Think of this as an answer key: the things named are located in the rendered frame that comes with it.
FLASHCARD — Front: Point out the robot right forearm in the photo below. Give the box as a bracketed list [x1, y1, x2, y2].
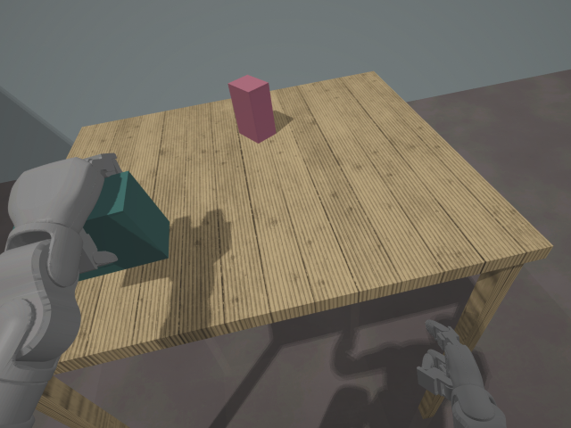
[451, 384, 507, 428]

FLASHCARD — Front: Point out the robot left forearm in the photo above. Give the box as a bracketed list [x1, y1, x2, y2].
[0, 222, 83, 428]

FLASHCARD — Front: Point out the robot right hand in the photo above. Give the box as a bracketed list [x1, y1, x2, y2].
[417, 319, 484, 401]

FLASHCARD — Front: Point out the sponge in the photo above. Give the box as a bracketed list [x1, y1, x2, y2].
[13, 171, 170, 281]

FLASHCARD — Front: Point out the table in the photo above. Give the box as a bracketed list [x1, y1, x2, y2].
[35, 71, 553, 428]

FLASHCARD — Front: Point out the robot left hand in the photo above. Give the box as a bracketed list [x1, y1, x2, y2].
[8, 153, 122, 274]

